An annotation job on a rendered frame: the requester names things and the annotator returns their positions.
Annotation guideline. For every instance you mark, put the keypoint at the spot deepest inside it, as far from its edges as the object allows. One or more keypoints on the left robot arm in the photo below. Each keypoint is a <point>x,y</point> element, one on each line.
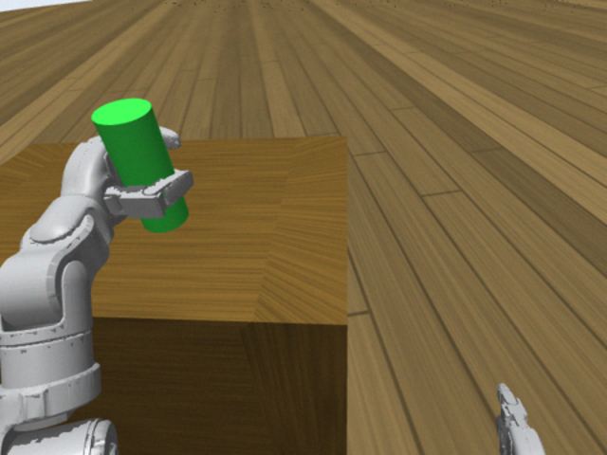
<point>46,354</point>

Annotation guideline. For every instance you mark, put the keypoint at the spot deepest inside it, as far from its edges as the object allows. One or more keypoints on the can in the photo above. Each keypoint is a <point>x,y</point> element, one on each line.
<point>131,135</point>

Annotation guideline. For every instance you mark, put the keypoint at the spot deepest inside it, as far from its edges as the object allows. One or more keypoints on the left robot hand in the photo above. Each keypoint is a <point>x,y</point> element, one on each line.
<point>90,172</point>

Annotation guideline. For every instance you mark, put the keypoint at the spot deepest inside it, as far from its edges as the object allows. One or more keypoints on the right robot hand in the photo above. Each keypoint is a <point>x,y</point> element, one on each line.
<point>516,437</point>

